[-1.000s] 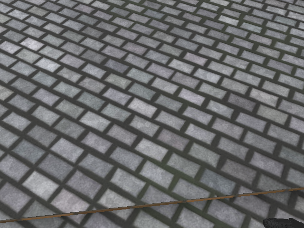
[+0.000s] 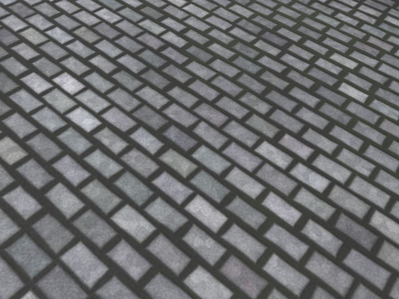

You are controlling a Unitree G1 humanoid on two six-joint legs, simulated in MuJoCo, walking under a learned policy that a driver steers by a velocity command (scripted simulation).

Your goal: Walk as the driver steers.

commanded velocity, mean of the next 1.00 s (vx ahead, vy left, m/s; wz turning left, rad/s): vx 0.41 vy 0.00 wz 0.11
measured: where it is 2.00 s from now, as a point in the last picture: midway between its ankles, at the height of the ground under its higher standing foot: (197, 176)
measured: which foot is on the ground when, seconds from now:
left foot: down 0.00-0.48, up 0.50-0.88, down 0.90-1.00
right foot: up 0.00-0.38, down 0.40-0.90, up 0.92-1.00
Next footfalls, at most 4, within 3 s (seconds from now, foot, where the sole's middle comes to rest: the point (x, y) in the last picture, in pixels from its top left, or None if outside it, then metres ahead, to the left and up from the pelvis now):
0.40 right None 0.28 -0.14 -0.74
0.90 left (139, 293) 0.48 0.15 -0.74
1.42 right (214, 210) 0.79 -0.10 -0.74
1.96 left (187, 135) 1.15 0.00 -0.74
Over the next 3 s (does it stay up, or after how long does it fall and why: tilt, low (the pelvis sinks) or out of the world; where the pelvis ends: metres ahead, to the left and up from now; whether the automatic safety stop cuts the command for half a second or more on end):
stays up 1.46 -0.10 0.03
